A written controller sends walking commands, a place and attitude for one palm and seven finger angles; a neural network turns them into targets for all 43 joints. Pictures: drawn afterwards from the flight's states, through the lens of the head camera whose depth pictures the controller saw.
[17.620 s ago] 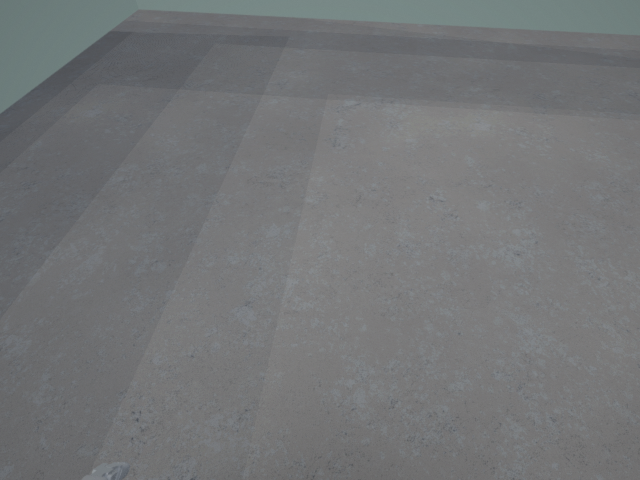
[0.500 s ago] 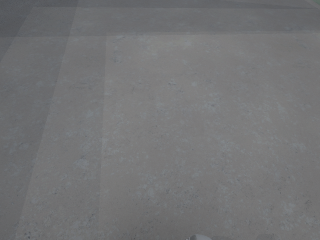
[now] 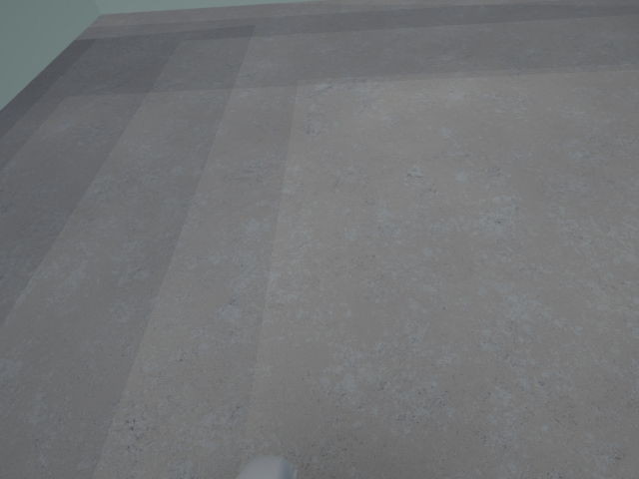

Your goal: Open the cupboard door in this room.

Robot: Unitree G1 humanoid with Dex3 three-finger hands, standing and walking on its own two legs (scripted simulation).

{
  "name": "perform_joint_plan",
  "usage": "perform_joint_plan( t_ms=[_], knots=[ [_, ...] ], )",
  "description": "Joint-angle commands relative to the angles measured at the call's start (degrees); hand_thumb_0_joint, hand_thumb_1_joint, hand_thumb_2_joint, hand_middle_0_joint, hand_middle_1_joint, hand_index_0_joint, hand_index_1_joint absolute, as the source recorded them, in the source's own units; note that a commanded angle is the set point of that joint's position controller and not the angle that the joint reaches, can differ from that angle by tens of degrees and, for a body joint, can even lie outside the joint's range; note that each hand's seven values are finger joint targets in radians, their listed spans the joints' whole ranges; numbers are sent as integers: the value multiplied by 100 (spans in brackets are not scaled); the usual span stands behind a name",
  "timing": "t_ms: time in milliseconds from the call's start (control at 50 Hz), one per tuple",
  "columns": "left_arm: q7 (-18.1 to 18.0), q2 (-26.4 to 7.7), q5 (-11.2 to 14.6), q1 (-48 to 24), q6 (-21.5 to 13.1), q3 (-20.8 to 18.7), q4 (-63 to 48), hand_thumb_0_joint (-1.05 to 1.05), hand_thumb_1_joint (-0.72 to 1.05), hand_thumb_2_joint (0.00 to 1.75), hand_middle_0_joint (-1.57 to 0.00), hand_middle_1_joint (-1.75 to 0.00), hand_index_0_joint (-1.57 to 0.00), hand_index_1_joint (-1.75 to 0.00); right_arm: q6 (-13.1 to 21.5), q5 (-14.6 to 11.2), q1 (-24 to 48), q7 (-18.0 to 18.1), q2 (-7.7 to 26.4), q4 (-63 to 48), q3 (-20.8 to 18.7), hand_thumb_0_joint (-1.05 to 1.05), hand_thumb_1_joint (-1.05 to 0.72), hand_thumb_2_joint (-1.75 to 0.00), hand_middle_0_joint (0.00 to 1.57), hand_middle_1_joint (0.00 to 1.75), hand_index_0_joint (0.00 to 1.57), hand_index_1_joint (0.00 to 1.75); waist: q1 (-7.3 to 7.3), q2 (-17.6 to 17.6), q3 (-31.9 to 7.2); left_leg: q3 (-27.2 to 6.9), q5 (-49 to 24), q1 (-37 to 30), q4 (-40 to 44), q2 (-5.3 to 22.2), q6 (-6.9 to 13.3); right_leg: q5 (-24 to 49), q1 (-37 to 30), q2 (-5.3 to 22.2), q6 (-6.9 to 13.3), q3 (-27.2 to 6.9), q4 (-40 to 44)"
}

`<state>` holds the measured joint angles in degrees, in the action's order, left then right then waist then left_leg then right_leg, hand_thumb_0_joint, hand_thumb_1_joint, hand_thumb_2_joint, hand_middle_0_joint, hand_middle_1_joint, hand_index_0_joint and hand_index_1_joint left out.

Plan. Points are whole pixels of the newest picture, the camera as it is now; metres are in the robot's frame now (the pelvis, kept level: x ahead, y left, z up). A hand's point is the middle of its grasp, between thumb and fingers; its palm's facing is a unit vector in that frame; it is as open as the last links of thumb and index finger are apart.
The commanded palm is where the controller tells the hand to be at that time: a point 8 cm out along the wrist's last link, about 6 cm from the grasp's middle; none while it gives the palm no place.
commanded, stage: turn or walk to find it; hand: left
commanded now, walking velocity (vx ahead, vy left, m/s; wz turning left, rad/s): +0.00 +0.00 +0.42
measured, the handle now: out of the picture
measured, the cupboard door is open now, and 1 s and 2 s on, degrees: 0 0 0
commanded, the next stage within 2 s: stand and wait in 0.26 s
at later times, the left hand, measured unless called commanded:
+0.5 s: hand out of the picture -0.03 +0.27 -0.17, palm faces +0.27 -0.93 -0.25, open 7.3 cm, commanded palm none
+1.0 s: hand out of the picture -0.08 +0.22 -0.16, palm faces +0.47 -0.85 -0.25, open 7.3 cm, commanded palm none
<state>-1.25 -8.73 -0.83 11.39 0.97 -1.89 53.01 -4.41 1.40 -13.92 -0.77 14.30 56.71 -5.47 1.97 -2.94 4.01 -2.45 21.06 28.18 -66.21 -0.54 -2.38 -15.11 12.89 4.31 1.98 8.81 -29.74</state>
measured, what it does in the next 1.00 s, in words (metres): steps on the spot, turning left: left foot, then right foot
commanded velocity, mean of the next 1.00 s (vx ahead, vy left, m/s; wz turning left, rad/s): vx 0.00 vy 0.00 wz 0.47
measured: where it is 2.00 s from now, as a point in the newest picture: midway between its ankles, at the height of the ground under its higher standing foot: outside the picture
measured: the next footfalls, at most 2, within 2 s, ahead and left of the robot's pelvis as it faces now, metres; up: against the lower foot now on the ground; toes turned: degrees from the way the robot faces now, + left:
left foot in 0.28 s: -0.02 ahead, +0.15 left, +0.00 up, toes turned +12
right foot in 0.68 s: +0.04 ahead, -0.08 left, +0.00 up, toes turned +14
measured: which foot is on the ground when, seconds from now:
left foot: up 0.00-0.26, down 0.28-0.68, up 0.70-1.00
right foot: down 0.00-0.28, up 0.30-0.66, down 0.68-1.00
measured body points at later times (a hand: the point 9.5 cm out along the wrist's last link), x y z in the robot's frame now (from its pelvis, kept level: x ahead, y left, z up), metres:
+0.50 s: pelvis -0.03 +0.04 +0.00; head -0.01 +0.06 +0.45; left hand -0.04 +0.32 -0.15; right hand +0.11 -0.17 -0.14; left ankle -0.06 +0.15 -0.74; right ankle -0.01 -0.10 -0.68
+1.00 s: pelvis -0.05 +0.01 +0.00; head +0.00 +0.02 +0.44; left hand -0.10 +0.26 -0.14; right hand +0.11 -0.20 -0.16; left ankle -0.13 +0.13 -0.69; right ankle +0.00 -0.09 -0.74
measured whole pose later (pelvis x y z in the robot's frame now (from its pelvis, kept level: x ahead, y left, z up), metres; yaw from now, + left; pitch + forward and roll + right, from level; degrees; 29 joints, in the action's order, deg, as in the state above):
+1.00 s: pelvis -0.05 +0.01 +0.00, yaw +29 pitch -1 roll +2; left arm -0.8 -10.5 -1.5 11.5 0.6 -2.1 52.8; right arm -4.5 0.8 -11.2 -1.0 13.9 56.8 -4.5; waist 0.7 -0.2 6.1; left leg 1.2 26.0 21.9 -51.4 2.0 -3.4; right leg -17.1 13.1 8.1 -0.1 12.9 -31.5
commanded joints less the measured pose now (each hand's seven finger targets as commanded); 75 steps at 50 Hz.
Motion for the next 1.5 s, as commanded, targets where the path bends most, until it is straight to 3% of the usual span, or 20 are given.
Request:
perform_joint_plan(
  t_ms=[0, 120, 220, 260, 280, 380, 600, 640, 660, 700, 780, 960, 1020, 1040, 1080, 1100, 1200, 1320, 1440, 1480],
  knots=[
    [-66, -1201, -58, 121, -154, -300, -329, 0, 90, 90, -20, -30, -20, -30, 101, -14, 193, -24, 277, -380, -6, 0, -90, -90, 20, 30, 20, 30, -267, 1174, -148, 138, 133, 168, 301, 250, -144, 631, -214, 1450, 465, -961, 1365],
    [-41, -1492, -106, 569, -112, -388, -79, 0, 90, 90, -20, -30, -20, -30, 205, -84, 617, 0, 181, -458, 108, 0, -90, -90, 20, 30, 20, 30, -530, 1423, -504, 498, 706, -312, 1897, 223, -85, 1763, -824, 1675, 646, -871, 953],
    [-18, -1441, -13, 374, -33, -398, -6, 0, 90, 90, -20, -30, -20, -30, 362, -98, -32, 33, 366, -296, 111, 0, -90, -90, 20, 30, 20, 30, -102, 961, -901, 599, -891, -2090, 4400, 268, 91, 1659, -96, 1413, 34, -214, -273],
    [39, -849, -3, 126, 41, -210, -317, 0, 90, 90, -20, -30, -20, -30, 380, -42, -256, 74, 1232, -337, -64, 0, -90, -90, 20, 30, 20, 30, 68, -1348, -668, -1651, -3047, -2754, 4937, 2265, 968, -1886, 1921, 327, -587, 37, -2202],
    [3, -895, -29, -157, 131, -199, -330, 0, 90, 90, -20, -30, -20, -30, 380, -27, -321, 150, 1215, -242, -73, 0, -90, -90, 20, 30, 20, 30, 198, -1256, -570, -1703, -3138, -2365, 4973, 2315, 1183, -1912, 1920, 346, -605, -449, -2747],
    [93, -969, 2, -1, 113, -250, -21, 0, 90, 90, -20, -30, -20, -30, 416, -31, 493, 201, 851, -414, 55, 0, -90, -90, 20, 30, 20, 30, -193, -521, -313, -809, -3148, -2042, 4735, 1419, 1110, -914, 1735, 196, -669, -656, -3161],
    [25, -910, 52, 196, -11, -220, -230, 0, 90, 90, -20, -30, -20, -30, 302, -9, 490, 139, 916, -576, -96, 0, -90, -90, 20, 30, 20, 30, -261, -526, -605, -1537, -3093, -1559, 4116, 1111, 1036, -352, 154, -257, -622, -499, -300],
    [-22, -1280, -14, 576, -121, -293, -184, 0, 90, 90, -20, -30, -20, -30, 316, -89, 418, 96, 600, -643, -64, 0, -90, -90, 20, 30, 20, 30, -431, 459, -805, -1099, -1627, -477, 3222, 485, 512, 537, -1231, 509, -415, -1124, 1043],
    [-64, -1752, -86, 641, -159, -393, -217, 0, 90, 90, -20, -30, -20, -30, 321, -102, 417, 57, 249, -789, -5, 0, -90, -90, 20, 30, 20, 30, -482, 1898, -668, -136, 665, 527, 1967, -342, 108, 1266, -1582, 1945, 193, -2503, 1274],
    [-78, -1621, -20, 294, -136, -404, -371, 0, 90, 90, -20, -30, -20, -30, 160, -25, 576, 61, 523, -711, -108, 0, -90, -90, 20, 30, 20, 30, -405, 1528, -269, -425, 1030, 353, 84, -71, 128, 535, -131, 2173, 675, -2551, 1561],
    [-69, -1170, -52, -352, -158, -272, -585, 0, 90, 90, -20, -30, -20, -30, 110, -6, 185, -59, 372, -461, -64, 0, -90, -90, 20, 30, 20, 30, -68, 1181, -127, -44, 63, 239, -422, 178, -47, 823, 54, 1396, 371, -1028, 1270],
    [-29, -1602, -100, 439, -103, -404, -219, 0, 90, 90, -20, -30, -20, -30, 234, -95, 786, -36, 211, -615, 111, 0, -90, -90, 20, 30, 20, 30, -526, 1488, -539, 638, 660, -353, 2117, 213, -100, 2602, -970, 1703, 578, -557, 573],
    [-16, -1651, -52, 311, -54, -432, -202, 0, 90, 90, -20, -30, -20, -30, 308, -81, 330, -15, 297, -502, 115, 0, -90, -90, 20, 30, 20, 30, -258, 1359, -804, 860, -340, -1227, 3560, 141, -22, 2519, -802, 1573, 209, -154, -82],
    [3, -1565, -2, 285, -21, -418, -222, 0, 90, 90, -20, -30, -20, -30, 355, -72, 108, -21, 484, -451, 69, 0, -90, -90, 20, 30, 20, 30, -107, 958, -934, 696, -1139, -1958, 4270, 257, 69, 2089, -306, 1419, -64, 30, -634],
    [49, -932, 15, 53, 43, -245, -572, 0, 90, 90, -20, -30, -20, -30, 379, -41, -392, 18, 1456, -427, -154, 0, -90, -90, 20, 30, 20, 30, 173, -1505, -856, -1838, -4152, -2971, 4645, 2374, 1154, -2326, 1954, 331, -673, 80, -2624],
    [-23, -1000, -21, -435, 131, -239, -590, 0, 90, 90, -20, -30, -20, -30, 380, -25, -607, 90, 1363, -261, -152, 0, -90, -90, 20, 30, 20, 30, 367, -1437, -818, -1839, -3765, -2525, 4716, 2343, 1289, -2257, 1912, 349, -633, -496, -3169],
    [94, -1011, 0, -211, 97, -281, -262, 0, 90, 90, -20, -30, -20, -30, 422, -19, 332, 165, 914, -538, 3, 0, -90, -90, 20, 30, 20, 30, -117, -452, -500, -984, -3091, -2103, 4675, 1428, 1096, -899, 1824, 239, -689, -709, -3411],
    [63, -955, 11, -416, 90, -240, -445, 0, 90, 90, -20, -30, -20, -30, 372, -13, 149, 131, 966, -553, -70, 0, -90, -90, 20, 30, 20, 30, 16, -477, -556, -1344, -2835, -2226, 4648, 1378, 1215, -964, 1680, 39, -734, -743, -2522],
    [31, -945, 56, 28, -14, -221, -433, 0, 90, 90, -20, -30, -20, -30, 303, -6, 381, 112, 971, -670, -130, 0, -90, -90, 20, 30, 20, 30, -200, -624, -776, -1679, -3171, -1667, 4104, 1087, 1061, -443, 297, -303, -621, -557, -420],
    [-12, -1248, 11, 472, -114, -284, -355, 0, 90, 90, -20, -30, -20, -30, 307, -74, 407, 80, 690, -728, -106, 0, -90, -90, 20, 30, 20, 30, -415, 73, -860, -1404, -1937, -668, 3422, 605, 609, 508, -1036, 195, -501, -931, 970]
  ],
)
